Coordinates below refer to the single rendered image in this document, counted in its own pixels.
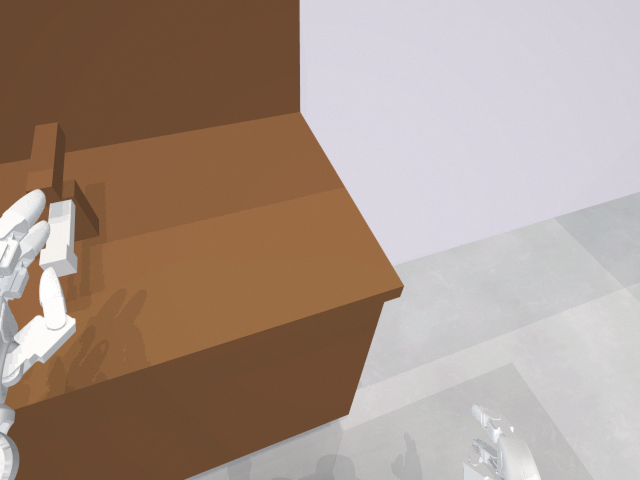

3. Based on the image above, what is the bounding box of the robot left hand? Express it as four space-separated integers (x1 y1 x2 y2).
0 189 76 404

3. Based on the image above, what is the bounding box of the tap lever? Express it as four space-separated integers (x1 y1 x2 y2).
39 200 77 277

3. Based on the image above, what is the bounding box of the robot right hand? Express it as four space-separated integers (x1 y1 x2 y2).
463 403 541 480

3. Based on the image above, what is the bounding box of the counter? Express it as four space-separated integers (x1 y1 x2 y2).
0 0 404 480

